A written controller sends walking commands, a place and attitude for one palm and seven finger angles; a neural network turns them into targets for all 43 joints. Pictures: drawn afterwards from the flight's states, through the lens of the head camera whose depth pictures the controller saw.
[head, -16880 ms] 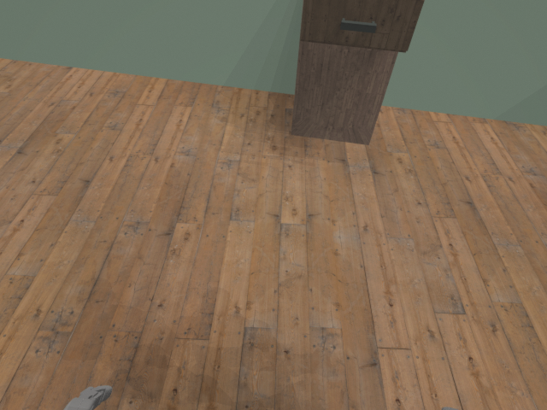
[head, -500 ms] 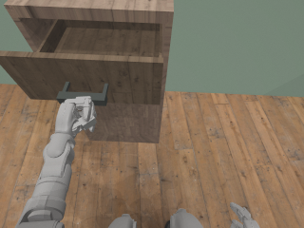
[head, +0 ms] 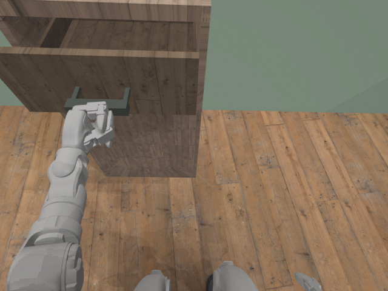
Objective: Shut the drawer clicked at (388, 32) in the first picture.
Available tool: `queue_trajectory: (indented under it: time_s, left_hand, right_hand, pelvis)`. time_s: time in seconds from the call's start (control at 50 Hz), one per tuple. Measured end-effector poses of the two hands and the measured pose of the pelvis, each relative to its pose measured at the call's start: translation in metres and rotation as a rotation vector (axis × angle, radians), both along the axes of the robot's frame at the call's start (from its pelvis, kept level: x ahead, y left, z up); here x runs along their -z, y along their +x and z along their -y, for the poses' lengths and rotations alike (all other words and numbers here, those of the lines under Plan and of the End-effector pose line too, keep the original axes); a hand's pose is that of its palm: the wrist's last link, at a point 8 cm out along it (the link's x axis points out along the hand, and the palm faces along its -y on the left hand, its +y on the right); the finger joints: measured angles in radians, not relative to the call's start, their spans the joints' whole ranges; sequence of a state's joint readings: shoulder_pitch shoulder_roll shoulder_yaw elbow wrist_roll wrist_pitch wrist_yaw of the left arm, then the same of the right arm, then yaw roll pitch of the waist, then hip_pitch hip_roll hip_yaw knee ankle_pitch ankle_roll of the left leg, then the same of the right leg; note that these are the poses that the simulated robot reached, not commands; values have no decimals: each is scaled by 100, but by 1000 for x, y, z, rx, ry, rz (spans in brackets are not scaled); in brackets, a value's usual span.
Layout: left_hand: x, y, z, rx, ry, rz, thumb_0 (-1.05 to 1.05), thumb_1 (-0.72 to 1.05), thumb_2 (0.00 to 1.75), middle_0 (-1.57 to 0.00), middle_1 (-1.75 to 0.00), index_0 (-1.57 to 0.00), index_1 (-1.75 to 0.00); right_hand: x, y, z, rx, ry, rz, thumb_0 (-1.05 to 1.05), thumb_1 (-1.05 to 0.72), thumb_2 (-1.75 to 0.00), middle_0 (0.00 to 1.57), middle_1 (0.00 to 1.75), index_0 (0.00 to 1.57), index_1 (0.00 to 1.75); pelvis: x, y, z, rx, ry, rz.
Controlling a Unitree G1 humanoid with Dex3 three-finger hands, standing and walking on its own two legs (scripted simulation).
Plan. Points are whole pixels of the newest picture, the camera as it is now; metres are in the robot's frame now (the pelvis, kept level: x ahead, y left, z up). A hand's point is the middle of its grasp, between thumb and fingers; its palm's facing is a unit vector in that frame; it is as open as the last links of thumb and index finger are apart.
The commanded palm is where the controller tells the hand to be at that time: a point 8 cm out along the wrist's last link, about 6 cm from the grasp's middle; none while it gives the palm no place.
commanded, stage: push the drawer shut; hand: left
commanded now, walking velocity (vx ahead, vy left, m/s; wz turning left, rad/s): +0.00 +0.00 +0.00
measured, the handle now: (100, 99) +0.51 +0.20 +0.06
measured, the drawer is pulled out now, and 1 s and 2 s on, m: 0.12 0.00 0.00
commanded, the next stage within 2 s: pull the fist back off the drawer in 1.30 s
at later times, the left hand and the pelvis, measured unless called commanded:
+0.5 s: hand (118, 106) +0.49 +0.16 +0.06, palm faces -0.02 -1.00 -0.05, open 3.2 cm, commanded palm +0.48 +0.21 +0.06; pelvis -0.01 +0.00 -0.01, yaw -1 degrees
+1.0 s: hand (118, 87) +0.55 +0.17 +0.06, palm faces -0.03 -1.00 -0.04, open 2.9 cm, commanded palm +0.55 +0.21 +0.06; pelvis +0.00 +0.01 -0.02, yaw -1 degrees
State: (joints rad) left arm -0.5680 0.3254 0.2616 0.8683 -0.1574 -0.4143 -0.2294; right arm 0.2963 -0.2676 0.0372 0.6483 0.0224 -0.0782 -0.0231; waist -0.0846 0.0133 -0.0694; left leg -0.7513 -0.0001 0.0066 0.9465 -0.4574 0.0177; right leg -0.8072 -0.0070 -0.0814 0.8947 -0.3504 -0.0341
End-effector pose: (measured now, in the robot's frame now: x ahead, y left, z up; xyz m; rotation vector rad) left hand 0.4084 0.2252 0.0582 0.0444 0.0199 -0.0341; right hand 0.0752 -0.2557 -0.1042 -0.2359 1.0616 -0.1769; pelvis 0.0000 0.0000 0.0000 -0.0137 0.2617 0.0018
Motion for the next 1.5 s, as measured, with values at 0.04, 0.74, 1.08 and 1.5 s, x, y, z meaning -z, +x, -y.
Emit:
queue_trajectory:
  time_s: [0.04,0.74,1.08,1.5]
  left_hand:
    - [0,4,0,-1,-1,0,-1,76,89,-140,-160,-140,-160]
    - [-5,90,10,-11,0,-10,4,81,93,-140,-160,-140,-160]
    - [0,121,-3,-7,0,-26,-4,65,92,-139,-160,-140,-160]
    - [-3,127,-11,0,5,-47,-3,55,92,-140,-160,-140,-160]
  right_hand:
    - [2,-4,0,3,-1,-13,1,-91,-90,20,30,20,30]
    - [11,-92,2,95,-25,-263,0,-91,-90,20,30,20,30]
    - [10,-111,-10,98,-36,-371,0,-91,-90,20,30,20,30]
    - [7,-131,-17,77,-73,-376,0,-91,-90,20,30,20,30]
  pelvis:
    - [1,-1,0,-1,0,-5]
    - [16,-8,-3,15,-17,-112]
    - [24,-6,-9,2,-41,-172]
    - [29,-20,-18,-16,-61,-192]
